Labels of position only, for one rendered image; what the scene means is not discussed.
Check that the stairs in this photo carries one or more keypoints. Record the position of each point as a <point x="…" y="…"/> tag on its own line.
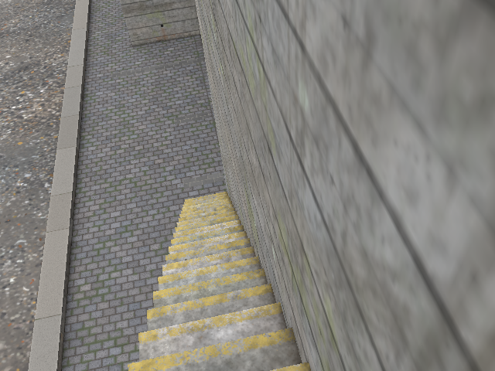
<point x="214" y="310"/>

